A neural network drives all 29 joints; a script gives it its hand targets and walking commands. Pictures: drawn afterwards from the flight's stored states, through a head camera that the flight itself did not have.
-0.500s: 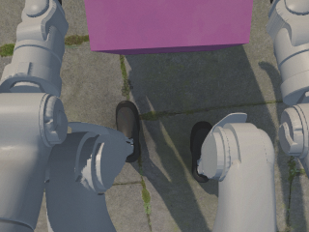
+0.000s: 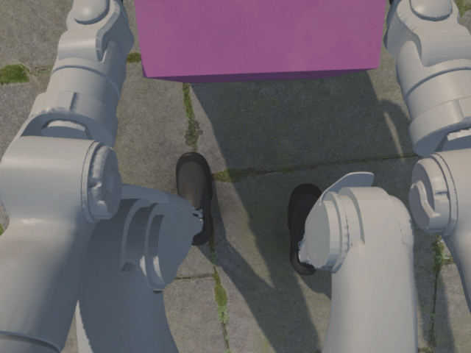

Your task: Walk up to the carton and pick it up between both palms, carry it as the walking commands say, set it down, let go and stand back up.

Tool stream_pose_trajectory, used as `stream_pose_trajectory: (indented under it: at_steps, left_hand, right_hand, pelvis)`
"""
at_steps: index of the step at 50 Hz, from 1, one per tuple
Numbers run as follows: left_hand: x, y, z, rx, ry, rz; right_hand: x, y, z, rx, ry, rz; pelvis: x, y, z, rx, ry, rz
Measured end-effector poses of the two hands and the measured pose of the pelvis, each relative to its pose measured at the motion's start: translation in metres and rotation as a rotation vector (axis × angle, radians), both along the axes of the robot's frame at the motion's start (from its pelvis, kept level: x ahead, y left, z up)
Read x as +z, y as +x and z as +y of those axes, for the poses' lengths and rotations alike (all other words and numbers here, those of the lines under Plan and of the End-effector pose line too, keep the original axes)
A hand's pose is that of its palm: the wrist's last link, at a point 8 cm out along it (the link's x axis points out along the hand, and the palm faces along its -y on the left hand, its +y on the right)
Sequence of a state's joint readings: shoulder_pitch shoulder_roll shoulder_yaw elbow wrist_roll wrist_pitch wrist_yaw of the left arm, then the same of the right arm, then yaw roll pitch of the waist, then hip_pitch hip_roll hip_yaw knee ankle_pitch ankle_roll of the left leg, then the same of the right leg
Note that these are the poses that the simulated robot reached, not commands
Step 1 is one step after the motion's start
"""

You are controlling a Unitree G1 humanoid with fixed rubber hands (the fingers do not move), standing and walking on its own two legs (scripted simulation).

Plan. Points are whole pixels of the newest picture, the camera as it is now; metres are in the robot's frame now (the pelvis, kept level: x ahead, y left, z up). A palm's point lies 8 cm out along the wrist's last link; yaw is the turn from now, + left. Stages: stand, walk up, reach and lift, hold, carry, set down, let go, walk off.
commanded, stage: reach and lift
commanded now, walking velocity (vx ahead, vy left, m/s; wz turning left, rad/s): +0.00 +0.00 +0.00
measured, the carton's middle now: (255, 11) +0.53 +0.00 -0.25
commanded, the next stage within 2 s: none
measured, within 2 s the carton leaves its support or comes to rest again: leaves its support in 0.88 s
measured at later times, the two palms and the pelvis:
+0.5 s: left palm out of the picture +0.55 +0.18 -0.18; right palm out of the picture +0.54 -0.17 -0.18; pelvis +0.00 +0.00 +0.00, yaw -1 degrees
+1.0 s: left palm out of the picture +0.56 +0.18 -0.15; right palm out of the picture +0.54 -0.17 -0.17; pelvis +0.00 +0.00 -0.01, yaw -2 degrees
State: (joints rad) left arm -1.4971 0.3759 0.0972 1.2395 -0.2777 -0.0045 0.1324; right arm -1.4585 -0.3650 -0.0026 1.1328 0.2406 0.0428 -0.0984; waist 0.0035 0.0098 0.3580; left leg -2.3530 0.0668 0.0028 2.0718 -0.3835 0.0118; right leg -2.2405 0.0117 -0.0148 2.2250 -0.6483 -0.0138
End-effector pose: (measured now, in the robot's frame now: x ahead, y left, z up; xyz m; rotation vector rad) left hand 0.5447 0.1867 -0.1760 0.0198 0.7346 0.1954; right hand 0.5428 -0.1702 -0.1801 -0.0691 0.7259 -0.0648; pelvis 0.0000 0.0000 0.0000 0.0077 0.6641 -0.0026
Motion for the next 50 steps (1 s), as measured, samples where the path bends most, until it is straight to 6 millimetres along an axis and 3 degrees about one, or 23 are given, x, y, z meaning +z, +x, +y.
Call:
stream_pose_trajectory:
  at_steps: [3, 20, 36, 50]
  left_hand:
    - [-0.001, 0.001, -0.008, -0.010, -0.006, -0.001]
    - [-0.001, 0.000, -0.009, -0.024, -0.020, -0.009]
    - [0.001, 0.005, -0.010, -0.036, -0.018, 0.011]
    - [0.022, 0.011, -0.011, -0.032, -0.012, -0.001]
  right_hand:
    - [0.000, 0.000, 0.000, -0.008, -0.005, -0.002]
    - [0.001, 0.000, 0.002, -0.005, -0.028, 0.005]
    - [0.002, 0.004, 0.001, -0.005, 0.007, 0.037]
    - [0.010, 0.002, 0.002, -0.013, 0.003, 0.034]
  pelvis:
    - [0.000, 0.000, 0.000, 0.000, -0.001, 0.002]
    - [0.004, -0.002, 0.001, -0.008, -0.002, 0.005]
    - [-0.016, -0.006, 0.004, -0.027, -0.006, -0.036]
    - [-0.011, 0.003, 0.000, -0.033, -0.001, 0.005]
